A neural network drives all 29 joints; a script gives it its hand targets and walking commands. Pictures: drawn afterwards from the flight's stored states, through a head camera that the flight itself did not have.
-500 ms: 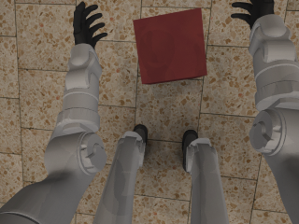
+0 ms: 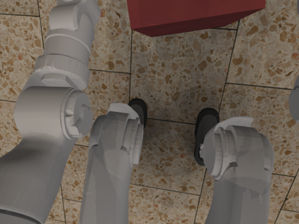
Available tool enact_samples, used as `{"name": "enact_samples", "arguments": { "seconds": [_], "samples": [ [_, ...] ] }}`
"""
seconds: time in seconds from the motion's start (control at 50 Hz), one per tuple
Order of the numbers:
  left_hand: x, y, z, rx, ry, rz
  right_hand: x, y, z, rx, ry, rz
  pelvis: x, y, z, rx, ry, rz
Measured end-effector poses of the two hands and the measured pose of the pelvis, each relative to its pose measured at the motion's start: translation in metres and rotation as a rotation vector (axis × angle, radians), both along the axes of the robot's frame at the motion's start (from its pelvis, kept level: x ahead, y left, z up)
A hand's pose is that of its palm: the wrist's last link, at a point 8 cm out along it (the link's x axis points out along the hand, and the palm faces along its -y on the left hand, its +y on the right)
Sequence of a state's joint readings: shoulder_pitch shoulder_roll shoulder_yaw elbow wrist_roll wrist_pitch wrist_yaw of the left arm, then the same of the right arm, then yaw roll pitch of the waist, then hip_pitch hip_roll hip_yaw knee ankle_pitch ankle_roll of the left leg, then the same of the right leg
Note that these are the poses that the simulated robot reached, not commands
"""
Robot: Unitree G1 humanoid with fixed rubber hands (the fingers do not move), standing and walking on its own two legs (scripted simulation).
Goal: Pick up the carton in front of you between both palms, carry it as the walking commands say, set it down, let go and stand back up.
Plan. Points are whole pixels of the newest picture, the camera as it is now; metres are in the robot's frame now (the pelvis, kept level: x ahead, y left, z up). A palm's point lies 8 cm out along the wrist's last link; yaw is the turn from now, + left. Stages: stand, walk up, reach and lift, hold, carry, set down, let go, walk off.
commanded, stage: reach and lift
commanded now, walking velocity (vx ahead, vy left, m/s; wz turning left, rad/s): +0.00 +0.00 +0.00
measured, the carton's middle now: out of the picture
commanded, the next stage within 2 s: none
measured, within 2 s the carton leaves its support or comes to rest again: leaves its support in 0.90 s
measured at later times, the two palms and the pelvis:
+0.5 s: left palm out of the picture +0.55 +0.16 -0.19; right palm out of the picture +0.59 -0.17 -0.19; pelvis +0.00 +0.00 -0.02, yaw +0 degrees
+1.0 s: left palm out of the picture +0.55 +0.14 -0.16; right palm out of the picture +0.58 -0.15 -0.17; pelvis +0.02 +0.00 -0.02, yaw -1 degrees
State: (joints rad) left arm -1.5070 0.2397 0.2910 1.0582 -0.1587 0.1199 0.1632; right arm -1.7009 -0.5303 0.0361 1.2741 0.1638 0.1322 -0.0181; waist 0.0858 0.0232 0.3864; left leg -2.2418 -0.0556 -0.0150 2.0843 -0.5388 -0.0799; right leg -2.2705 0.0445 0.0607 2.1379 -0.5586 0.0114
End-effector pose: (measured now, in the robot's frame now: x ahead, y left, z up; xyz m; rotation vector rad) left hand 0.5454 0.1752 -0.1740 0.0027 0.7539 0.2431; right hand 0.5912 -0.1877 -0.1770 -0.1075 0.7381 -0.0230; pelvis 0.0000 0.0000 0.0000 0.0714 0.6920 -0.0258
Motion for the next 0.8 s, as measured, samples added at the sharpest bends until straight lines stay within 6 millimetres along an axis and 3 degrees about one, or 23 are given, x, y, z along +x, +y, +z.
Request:
{"name": "enact_samples", "arguments": {
  "seconds": [0.08, 0.16, 0.28, 0.44, 0.58, 0.8],
  "samples": [
    [0.0, -0.002, -0.018, 0.0, 0.007, -0.006, -0.001, 0.001, -0.018, 0.0, 0.002, -0.001, 0.003, 0.0, -0.009, -0.002, -0.043, -0.001],
    [0.005, -0.001, -0.024, 0.002, -0.006, -0.01, 0.002, 0.003, -0.024, 0.0, -0.015, -0.001, 0.008, 0.0, -0.016, -0.003, -0.059, 0.0],
    [0.011, -0.001, -0.019, 0.001, -0.03, -0.014, 0.008, 0.01, -0.018, 0.004, -0.042, 0.007, 0.011, 0.001, -0.022, -0.004, -0.061, 0.003],
    [0.004, -0.007, -0.017, -0.005, -0.018, -0.024, 0.0, 0.016, -0.016, 0.014, -0.024, 0.008, 0.007, 0.003, -0.02, -0.005, -0.057, 0.005],
    [0.007, -0.03, -0.016, -0.036, -0.028, -0.051, -0.001, 0.03, -0.014, 0.023, -0.021, 0.037, 0.001, 0.003, -0.016, -0.007, -0.079, 0.003],
    [0.014, -0.024, -0.014, -0.052, 0.002, -0.055, 0.001, 0.031, -0.013, 0.034, 0.014, 0.06, 0.008, -0.002, -0.023, -0.009, -0.079, -0.006]
  ]
}}
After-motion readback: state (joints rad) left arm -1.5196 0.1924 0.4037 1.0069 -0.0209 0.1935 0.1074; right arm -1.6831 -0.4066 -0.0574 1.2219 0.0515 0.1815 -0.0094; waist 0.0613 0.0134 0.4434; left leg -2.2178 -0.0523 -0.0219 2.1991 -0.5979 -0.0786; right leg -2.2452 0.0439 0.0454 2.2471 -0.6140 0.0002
